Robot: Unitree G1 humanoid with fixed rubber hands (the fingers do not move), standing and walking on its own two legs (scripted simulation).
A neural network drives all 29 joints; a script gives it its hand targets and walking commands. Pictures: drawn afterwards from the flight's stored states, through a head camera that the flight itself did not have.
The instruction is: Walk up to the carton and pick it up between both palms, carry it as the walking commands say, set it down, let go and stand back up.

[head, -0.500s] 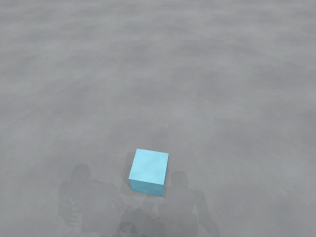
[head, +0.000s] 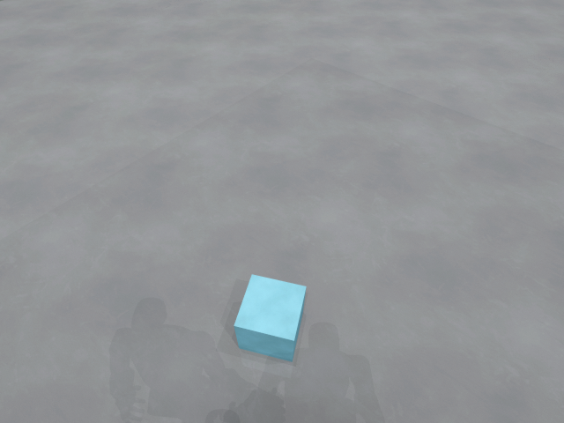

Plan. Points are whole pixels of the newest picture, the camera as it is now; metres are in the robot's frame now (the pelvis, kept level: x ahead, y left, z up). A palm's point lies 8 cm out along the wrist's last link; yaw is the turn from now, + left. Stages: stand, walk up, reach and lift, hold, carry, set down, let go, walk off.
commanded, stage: walk up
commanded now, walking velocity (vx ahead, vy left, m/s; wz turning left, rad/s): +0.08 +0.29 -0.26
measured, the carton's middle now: (271, 318) +0.57 +0.07 -0.68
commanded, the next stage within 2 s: none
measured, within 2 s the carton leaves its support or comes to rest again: neither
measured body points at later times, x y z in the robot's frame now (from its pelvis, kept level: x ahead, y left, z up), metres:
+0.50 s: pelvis +0.08 +0.16 +0.00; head +0.09 +0.17 +0.45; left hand +0.14 +0.41 -0.16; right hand +0.06 -0.08 -0.14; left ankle +0.07 +0.27 -0.74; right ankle +0.04 +0.03 -0.66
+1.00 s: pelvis +0.21 +0.11 -0.01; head +0.27 +0.09 +0.43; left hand +0.33 +0.32 -0.16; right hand +0.15 -0.10 -0.17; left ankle +0.14 +0.25 -0.71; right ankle +0.27 +0.00 -0.74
